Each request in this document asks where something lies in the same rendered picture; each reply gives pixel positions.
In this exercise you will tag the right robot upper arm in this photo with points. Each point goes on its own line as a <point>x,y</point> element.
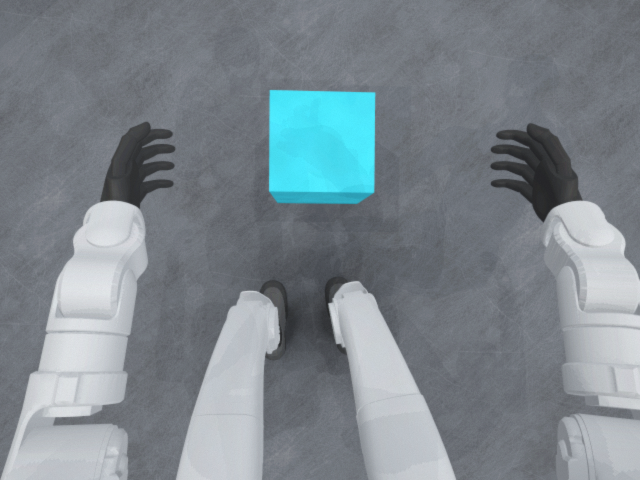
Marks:
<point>592,447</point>

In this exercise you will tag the robot left thigh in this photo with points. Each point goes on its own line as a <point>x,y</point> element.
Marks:
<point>224,440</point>

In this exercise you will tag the left robot hand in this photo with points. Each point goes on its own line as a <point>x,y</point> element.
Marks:
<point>126,173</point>

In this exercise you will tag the robot right foot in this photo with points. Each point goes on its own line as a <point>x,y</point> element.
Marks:
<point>331,288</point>

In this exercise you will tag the robot right forearm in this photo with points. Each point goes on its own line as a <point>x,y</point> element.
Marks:
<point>598,293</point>

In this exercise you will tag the left robot upper arm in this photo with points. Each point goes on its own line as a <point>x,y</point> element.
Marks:
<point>73,452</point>

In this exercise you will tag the robot left forearm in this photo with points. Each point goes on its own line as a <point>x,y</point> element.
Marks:
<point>81,366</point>

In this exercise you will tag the carton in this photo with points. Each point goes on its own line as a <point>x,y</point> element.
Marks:
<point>321,146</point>

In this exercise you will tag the right robot hand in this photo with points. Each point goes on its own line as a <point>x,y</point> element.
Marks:
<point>551,179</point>

